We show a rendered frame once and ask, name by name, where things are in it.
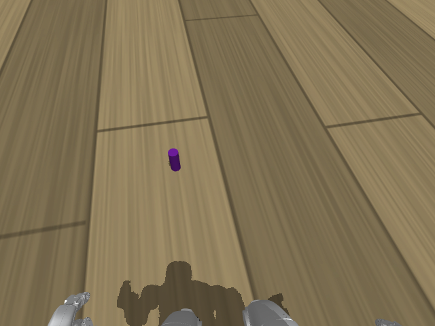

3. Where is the left robot hand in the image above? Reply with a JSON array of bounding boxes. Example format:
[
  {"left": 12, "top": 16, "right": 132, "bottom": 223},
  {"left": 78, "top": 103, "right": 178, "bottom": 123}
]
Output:
[{"left": 48, "top": 292, "right": 97, "bottom": 326}]

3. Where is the can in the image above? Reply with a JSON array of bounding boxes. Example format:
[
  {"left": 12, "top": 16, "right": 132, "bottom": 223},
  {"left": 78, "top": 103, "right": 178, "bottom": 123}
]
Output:
[{"left": 168, "top": 148, "right": 181, "bottom": 171}]

